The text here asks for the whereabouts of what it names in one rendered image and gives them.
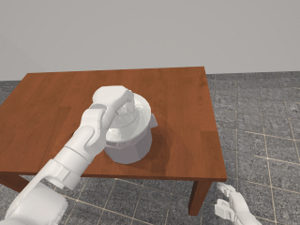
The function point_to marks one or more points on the pot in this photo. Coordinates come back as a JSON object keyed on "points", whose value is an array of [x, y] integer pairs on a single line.
{"points": [[133, 150]]}

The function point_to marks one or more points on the robot left upper arm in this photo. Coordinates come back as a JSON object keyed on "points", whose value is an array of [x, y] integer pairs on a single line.
{"points": [[42, 206]]}

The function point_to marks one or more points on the left robot hand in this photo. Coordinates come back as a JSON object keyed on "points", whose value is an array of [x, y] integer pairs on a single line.
{"points": [[116, 96]]}

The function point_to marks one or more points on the right robot hand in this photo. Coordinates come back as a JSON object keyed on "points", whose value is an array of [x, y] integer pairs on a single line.
{"points": [[236, 203]]}

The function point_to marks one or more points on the table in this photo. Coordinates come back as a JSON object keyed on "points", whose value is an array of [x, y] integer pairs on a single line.
{"points": [[45, 109]]}

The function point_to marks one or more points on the knob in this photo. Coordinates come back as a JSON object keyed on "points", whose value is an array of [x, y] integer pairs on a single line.
{"points": [[123, 111]]}

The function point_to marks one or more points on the lid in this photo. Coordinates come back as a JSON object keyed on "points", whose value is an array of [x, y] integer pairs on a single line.
{"points": [[132, 124]]}

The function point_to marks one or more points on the left robot forearm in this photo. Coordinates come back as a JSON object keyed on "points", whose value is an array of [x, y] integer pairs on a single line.
{"points": [[66, 169]]}

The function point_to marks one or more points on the right robot forearm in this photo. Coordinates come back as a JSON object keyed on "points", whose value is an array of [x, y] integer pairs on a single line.
{"points": [[245, 218]]}

